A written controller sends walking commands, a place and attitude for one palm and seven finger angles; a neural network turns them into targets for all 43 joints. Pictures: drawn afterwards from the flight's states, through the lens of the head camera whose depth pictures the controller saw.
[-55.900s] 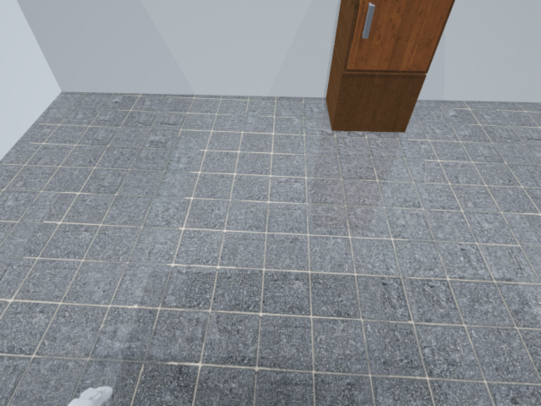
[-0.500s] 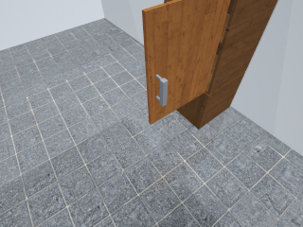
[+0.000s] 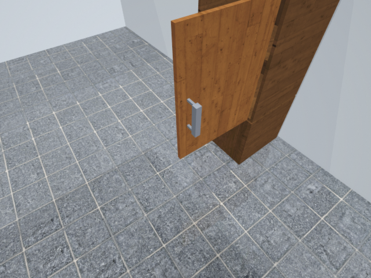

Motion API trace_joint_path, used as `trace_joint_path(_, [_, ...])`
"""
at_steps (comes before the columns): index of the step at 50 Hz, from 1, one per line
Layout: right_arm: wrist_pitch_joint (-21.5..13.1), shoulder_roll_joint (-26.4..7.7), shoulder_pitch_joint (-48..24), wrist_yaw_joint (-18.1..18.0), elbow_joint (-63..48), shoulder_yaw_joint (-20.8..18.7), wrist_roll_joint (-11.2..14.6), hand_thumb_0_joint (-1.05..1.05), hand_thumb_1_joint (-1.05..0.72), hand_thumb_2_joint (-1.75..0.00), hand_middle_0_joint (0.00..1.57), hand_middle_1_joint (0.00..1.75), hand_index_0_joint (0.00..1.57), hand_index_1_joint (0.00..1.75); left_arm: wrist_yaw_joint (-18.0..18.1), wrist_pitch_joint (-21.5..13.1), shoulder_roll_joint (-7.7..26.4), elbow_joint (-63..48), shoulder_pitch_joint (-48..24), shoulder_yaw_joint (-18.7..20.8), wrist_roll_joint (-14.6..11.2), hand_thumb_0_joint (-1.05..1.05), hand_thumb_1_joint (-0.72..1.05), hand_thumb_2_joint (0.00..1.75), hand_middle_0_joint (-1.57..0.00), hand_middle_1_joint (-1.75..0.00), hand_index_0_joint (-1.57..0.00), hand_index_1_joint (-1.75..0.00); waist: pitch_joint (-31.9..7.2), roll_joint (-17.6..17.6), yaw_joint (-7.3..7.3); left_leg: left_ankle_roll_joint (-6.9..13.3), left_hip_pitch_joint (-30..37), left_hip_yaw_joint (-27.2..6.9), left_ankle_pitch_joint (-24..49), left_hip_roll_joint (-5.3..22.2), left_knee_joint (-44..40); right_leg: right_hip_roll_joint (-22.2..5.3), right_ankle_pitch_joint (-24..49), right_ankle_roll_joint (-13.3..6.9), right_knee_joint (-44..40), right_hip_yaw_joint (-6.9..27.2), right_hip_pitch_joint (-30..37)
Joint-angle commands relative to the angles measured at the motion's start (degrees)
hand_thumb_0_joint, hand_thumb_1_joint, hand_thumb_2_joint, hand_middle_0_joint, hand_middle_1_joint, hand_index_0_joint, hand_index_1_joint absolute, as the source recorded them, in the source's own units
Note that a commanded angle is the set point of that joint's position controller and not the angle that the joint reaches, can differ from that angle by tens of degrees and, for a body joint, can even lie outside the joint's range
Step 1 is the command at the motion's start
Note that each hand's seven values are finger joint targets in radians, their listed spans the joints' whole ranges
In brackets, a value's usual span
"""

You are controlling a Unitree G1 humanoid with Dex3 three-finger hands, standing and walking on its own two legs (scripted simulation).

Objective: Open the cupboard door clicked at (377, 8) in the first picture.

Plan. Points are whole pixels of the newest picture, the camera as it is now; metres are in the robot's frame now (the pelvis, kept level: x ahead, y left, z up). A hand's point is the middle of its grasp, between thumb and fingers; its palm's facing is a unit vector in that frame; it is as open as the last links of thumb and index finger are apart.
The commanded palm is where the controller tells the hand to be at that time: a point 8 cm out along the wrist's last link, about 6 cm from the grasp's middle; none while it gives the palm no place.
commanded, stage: look to check the result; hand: left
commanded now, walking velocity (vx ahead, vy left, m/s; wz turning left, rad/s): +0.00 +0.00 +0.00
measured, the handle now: (192, 117) +0.66 +0.01 -0.10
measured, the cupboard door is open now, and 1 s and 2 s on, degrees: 89 89 89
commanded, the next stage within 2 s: stand and wait in 0.52 s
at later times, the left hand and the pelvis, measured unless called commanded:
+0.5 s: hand out of the picture +0.07 +0.22 -0.16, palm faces +0.01 -0.95 -0.30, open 7.4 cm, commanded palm none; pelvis +0.01 -0.01 +0.00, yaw +0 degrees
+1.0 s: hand out of the picture +0.09 +0.22 -0.16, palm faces +0.00 -0.95 -0.30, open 7.4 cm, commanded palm none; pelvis +0.03 -0.01 +0.00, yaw +0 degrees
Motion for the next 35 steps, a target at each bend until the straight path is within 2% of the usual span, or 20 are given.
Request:
trace_joint_path(1, [-1.1, -8.3, 0.7, -0.5, -2.1, -1.2, 0.3, 0.0, -0.9, -0.9, 0.2, 0.3, 0.2, 0.3, 0.8, -0.9, 10.4, -2.4, 0.9, 1.7, 0.1, 0.0, 0.9, 0.9, -0.2, -0.3, -0.2, -0.3, -2.4, -0.1, -0.02, 1.3, -0.3, -5.5, 6.2, 5.3, -3.2, -6.5, 5.7, -1.6, -4.9, 7.2, 1.2])
trace_joint_path(8, [-1.0, -9.6, 0.1, -0.6, -2.2, -1.2, 0.3, 0.0, -0.9, -0.9, 0.2, 0.3, 0.2, 0.3, 0.7, -1.0, 11.4, -2.1, 0.2, 1.7, 0.0, 0.0, 0.9, 0.9, -0.2, -0.3, -0.2, -0.3, -3.0, -0.7, -0.09, 1.3, 0.6, -5.6, 7.5, 5.6, -3.3, -6.6, 8.0, -1.6, -4.9, 6.9, 2.0])
trace_joint_path(14, [-0.9, -10.4, -0.6, -0.4, -2.2, -1.2, 0.3, 0.0, -0.9, -0.9, 0.2, 0.3, 0.2, 0.3, 0.6, -0.9, 12.3, -2.0, -0.3, 1.7, 0.1, 0.0, 0.9, 0.9, -0.2, -0.3, -0.2, -0.3, -2.9, -0.6, -0.08, 1.2, 0.8, -5.7, 6.2, 5.6, -3.7, -6.7, 5.9, -1.6, -5.9, 7.2, 2.0])
trace_joint_path(15, [-0.9, -10.5, -0.9, -0.4, -2.4, -1.2, 0.4, 0.0, -0.9, -0.9, 0.2, 0.3, 0.2, 0.3, 0.7, -1.0, 12.5, -2.1, -0.2, 1.8, 0.1, 0.0, 0.9, 0.9, -0.2, -0.3, -0.2, -0.3, -2.8, -1.7, 0.07, 1.3, 1.0, -5.6, 6.3, 5.6, -3.4, -6.7, 5.9, -1.6, -6.1, 7.0, 1.7])
trace_joint_path(18, [-0.9, -10.9, -1.2, -0.4, -2.2, -1.2, 0.3, 0.0, -0.9, -0.9, 0.2, 0.3, 0.2, 0.3, 0.7, -1.0, 12.7, -2.1, -1.0, 1.7, 0.1, 0.0, 0.9, 0.9, -0.2, -0.3, -0.2, -0.3, -3.1, -0.5, -0.13, 1.2, 1.0, -5.7, 6.9, 5.7, -3.7, -6.7, 7.1, -1.7, -5.8, 7.3, 2.3])
trace_joint_path(25, [-0.9, -11.5, -1.8, -0.4, -2.5, -1.2, 0.3, 0.0, -0.9, -0.9, 0.2, 0.3, 0.2, 0.3, 0.7, -1.1, 13.3, -2.3, -1.3, 1.8, 0.1, 0.0, 0.9, 0.9, -0.2, -0.3, -0.2, -0.3, -3.2, -1.6, 0.05, 1.1, 1.5, -5.6, 7.6, 5.8, -3.7, -6.7, 8.6, -1.5, -6.0, 7.0, 2.6])
trace_joint_path(27, [-1.0, -11.4, -2.0, -0.3, -2.3, -1.1, 0.3, 0.0, -0.9, -0.9, 0.2, 0.3, 0.2, 0.3, 0.7, -1.0, 13.3, -2.2, -1.7, 1.6, 0.0, 0.0, 0.9, 0.9, -0.2, -0.3, -0.2, -0.3, -3.0, -0.7, -0.05, 1.1, 1.5, -5.7, 7.6, 5.8, -4.0, -6.8, 8.6, -1.5, -6.0, 7.4, 2.6])
trace_joint_path(35, [-1.2, -11.9, -2.2, -0.4, -2.6, -1.1, 0.4, 0.0, -0.9, -0.9, 0.2, 0.3, 0.2, 0.3, 0.7, -1.2, 13.6, -2.6, -1.9, 1.8, 0.1, 0.0, 0.9, 0.9, -0.2, -0.3, -0.2, -0.3, -4.4, -1.0, 0.12, 1.1, 2.3, -5.5, 9.9, 6.1, -3.9, -6.8, 12.0, -1.5, -5.5, 7.0, 4.0])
